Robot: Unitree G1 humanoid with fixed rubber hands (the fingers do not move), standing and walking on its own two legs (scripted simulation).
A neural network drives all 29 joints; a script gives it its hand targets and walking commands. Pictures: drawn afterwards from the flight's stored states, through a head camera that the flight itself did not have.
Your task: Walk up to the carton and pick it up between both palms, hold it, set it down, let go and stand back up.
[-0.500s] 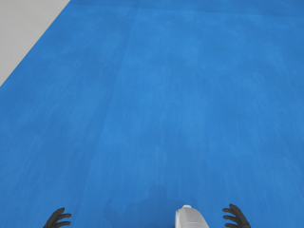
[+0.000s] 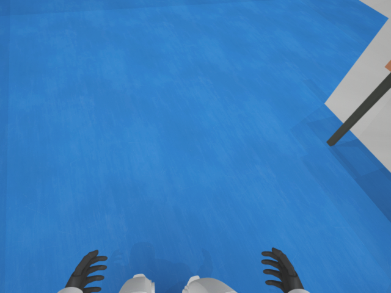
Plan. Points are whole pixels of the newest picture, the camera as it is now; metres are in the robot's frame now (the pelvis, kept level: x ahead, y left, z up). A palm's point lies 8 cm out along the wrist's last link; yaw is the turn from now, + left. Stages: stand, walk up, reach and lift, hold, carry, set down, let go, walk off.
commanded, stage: walk up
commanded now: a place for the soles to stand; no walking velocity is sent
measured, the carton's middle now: out of the picture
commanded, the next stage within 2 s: none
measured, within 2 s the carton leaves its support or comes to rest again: neither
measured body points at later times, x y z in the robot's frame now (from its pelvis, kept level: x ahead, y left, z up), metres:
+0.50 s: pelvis +0.08 -0.16 -0.01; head +0.07 -0.20 +0.44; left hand +0.35 -0.07 -0.08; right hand +0.08 -0.46 -0.12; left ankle +0.07 +0.05 -0.63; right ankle +0.07 -0.27 -0.70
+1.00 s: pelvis +0.19 -0.32 +0.01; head +0.22 -0.30 +0.45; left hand +0.47 -0.29 -0.12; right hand +0.10 -0.57 -0.06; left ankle +0.31 -0.26 -0.70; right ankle +0.10 -0.34 -0.61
